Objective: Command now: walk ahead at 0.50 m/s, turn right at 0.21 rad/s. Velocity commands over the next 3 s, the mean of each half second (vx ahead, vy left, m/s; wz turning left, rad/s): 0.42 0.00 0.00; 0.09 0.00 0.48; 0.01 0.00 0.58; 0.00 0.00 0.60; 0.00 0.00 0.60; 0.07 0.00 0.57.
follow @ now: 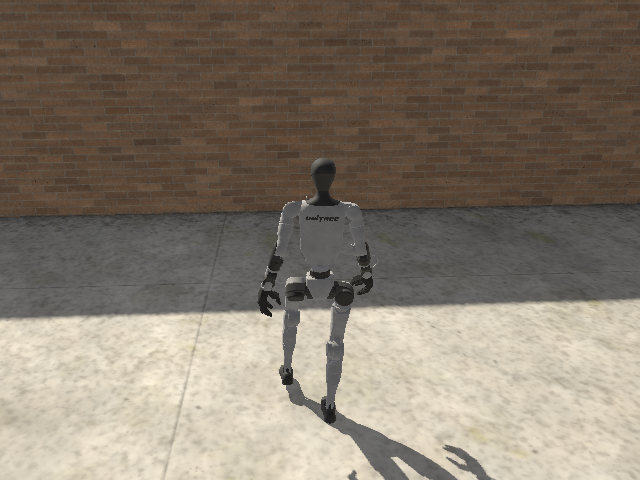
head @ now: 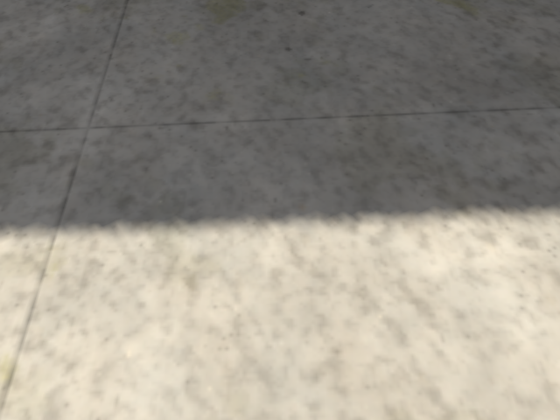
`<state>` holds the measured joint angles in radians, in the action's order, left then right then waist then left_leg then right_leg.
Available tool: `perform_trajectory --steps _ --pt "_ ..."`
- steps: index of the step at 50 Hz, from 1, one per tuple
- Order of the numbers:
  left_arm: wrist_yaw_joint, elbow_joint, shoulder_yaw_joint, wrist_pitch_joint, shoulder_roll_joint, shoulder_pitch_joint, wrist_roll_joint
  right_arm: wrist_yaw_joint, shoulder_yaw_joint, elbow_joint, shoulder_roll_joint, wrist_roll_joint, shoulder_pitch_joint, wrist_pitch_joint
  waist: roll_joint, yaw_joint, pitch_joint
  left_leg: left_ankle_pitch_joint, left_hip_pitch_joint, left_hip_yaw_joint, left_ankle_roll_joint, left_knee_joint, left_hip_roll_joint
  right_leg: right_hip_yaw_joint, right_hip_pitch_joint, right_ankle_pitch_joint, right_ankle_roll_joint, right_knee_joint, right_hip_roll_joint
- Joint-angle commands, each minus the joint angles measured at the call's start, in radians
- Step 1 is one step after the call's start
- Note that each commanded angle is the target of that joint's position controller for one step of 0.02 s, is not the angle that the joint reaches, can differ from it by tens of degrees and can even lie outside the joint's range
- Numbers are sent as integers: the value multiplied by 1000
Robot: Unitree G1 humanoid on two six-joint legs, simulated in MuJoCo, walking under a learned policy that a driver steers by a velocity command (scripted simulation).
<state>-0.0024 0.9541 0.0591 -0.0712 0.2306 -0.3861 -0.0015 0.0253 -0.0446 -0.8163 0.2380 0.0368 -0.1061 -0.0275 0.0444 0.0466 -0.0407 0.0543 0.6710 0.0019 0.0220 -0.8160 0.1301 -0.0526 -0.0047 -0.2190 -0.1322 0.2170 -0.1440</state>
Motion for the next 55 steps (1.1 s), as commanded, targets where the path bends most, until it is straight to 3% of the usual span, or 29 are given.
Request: perform_trajectory --steps 1,4,6,8,9,10,11,12,13,14,15,16,18,22,26,30,32,34,35,36,37,38,39,40,42,44,49,53,55 --pt "9 -17 18 -10 129 -101 -6 4 -2 93 54 -6 127 -13 -108 35 -20 -62 30 50 -16 100 -44 -125 57 553 -48 -25 267" --pt "18 -7 14 -10 138 -119 -17 7 3 123 61 -11 186 -23 -112 43 -40 -33 12 58 -48 195 -75 -134 128 599 -61 -5 303" --pt "25 -7 14 -13 155 -84 -22 4 -1 119 77 -13 134 -32 -120 -2 -34 32 -88 59 -85 253 -103 -120 136 737 -48 43 322" --pt "25 -8 17 -17 175 -49 -28 -14 -18 62 113 -17 -47 -39 -128 -83 53 106 -318 74 -123 295 -168 -96 125 972 -23 226 307" --pt "20 -9 15 -17 175 -32 -23 -26 -29 13 131 -11 -207 -48 -95 -159 135 52 -521 65 -149 360 -158 -63 60 915 -8 412 271" --pt "16 -37 3 -21 136 -43 -14 -41 -47 -15 200 14 -371 -53 0 -207 258 124 -774 -151 -198 362 43 -30 -125 588 4 691 214" --pt "8 -33 -8 -17 52 -188 23 -31 -72 -26 289 25 -391 -48 243 -130 350 137 -990 -643 -353 458 297 33 -466 -227 48 1051 8" --pt "13 -26 7 -13 141 -125 -14 -16 -55 -19 204 -13 -308 -37 69 -110 259 241 -888 -699 -327 533 257 -63 -559 -256 26 1118 62" --pt "7 -48 8 -13 135 -44 -17 -13 -39 -1 145 -23 -201 -37 9 -79 110 261 -733 -526 -305 555 227 -56 -582 -166 28 1088 112" --pt "1 -59 2 -14 116 3 -18 -9 -27 -1 102 -18 -159 -42 -37 -66 48 185 -632 -423 -282 591 180 -43 -567 -115 31 1038 147" --pt "-4 -66 1 -6 104 23 -27 -12 -19 -13 84 -20 -155 -49 -18 -46 5 6 -566 -341 -263 602 138 -21 -542 -98 43 991 172" --pt "-7 -64 -3 5 89 7 -39 -14 -10 -32 67 -25 -163 -56 5 -21 4 -191 -519 -268 -250 604 105 -5 -491 -95 63 954 185" --pt "-8 -62 -9 18 63 -6 -43 -12 -7 -65 74 -32 -214 -73 12 -5 37 -572 -512 -185 -260 570 80 26 -448 -97 99 901 178" --pt "0 -102 -18 32 55 88 -30 -17 -19 -74 134 -31 -230 -60 35 -5 57 -750 -503 -105 -254 532 23 66 -472 -23 154 735 163" --pt "14 -145 -24 46 63 207 -18 -23 -26 -72 143 -31 -278 -33 59 -48 78 -671 -525 -138 -225 485 11 66 -467 60 162 598 147" --pt "30 -173 -24 46 81 265 -9 -31 -39 -59 152 -21 -294 -6 67 -73 68 -575 -561 -229 -230 425 30 38 -458 18 153 505 131" --pt "37 -171 -21 37 92 236 -4 -37 -48 -41 161 -18 -263 6 73 -60 56 -495 -557 -288 -214 385 32 17 -401 -14 140 408 124" --pt "45 -154 -15 18 106 148 -11 -41 -56 -14 169 -33 -197 14 49 -6 54 -325 -488 -314 -158 291 -17 9 -230 121 118 180 134" --pt "55 -156 0 6 170 94 -29 -40 -45 15 121 -47 -207 11 -70 -8 123 -140 -404 -267 -112 130 -85 -124 -71 314 76 143 305" --pt "56 -181 18 18 262 115 -21 -46 -30 30 40 -54 -317 16 -301 -69 178 497 -228 -93 -71 -95 -259 -361 66 763 -54 168 568" --pt "50 -180 16 37 218 88 -2 -55 -48 8 119 -28 -350 35 -263 -50 238 671 -190 -39 -62 -281 -251 -434 29 790 -156 159 620" --pt "48 -199 -2 43 154 123 -4 -52 -59 -4 148 -15 -312 49 -139 -63 171 596 -172 -66 -53 -361 -210 -347 -33 667 -149 137 559" --pt "51 -213 -14 48 114 186 -8 -44 -62 -1 140 -11 -267 59 -105 -76 110 517 -170 -68 -37 -370 -180 -242 -104 548 -112 113 490" --pt "55 -225 -18 52 105 224 -15 -35 -62 10 133 -12 -239 71 -137 -86 83 465 -170 -64 -19 -359 -160 -166 -141 463 -78 89 440" --pt "58 -230 -14 55 121 226 -24 -19 -60 16 126 -14 -237 91 -188 -86 80 399 -195 -36 10 -376 -168 -67 -177 458 -67 81 386" --pt "55 -228 -8 54 131 203 -26 -10 -58 33 124 -23 -217 101 -180 -78 101 380 -196 -27 22 -348 -169 -33 -159 435 -80 79 395" --pt "45 -230 7 63 163 184 -31 10 -42 87 111 -20 -123 117 -194 -46 85 372 -228 4 17 -150 -126 6 -166 175 -88 49 430" --pt "27 -233 24 73 202 182 -39 22 -34 123 116 -29 -90 112 -214 -30 94 401 -346 60 -18 23 -129 45 -199 116 -72 77 454" --pt "22 -232 32 80 221 184 -33 24 -33 132 117 -33 -105 104 -210 -42 103 376 -404 80 -42 130 -134 62 -204 134 -48 120 466"
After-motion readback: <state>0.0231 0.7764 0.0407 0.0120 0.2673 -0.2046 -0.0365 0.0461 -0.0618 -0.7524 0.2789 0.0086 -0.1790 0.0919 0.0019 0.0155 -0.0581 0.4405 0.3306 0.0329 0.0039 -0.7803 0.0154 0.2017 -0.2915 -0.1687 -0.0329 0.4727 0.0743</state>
